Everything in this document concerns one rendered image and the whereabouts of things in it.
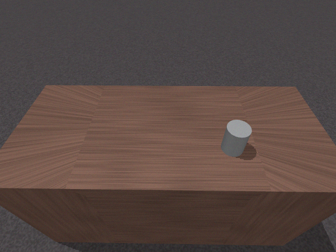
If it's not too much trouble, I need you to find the can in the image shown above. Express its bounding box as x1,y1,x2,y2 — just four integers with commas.
221,120,252,157

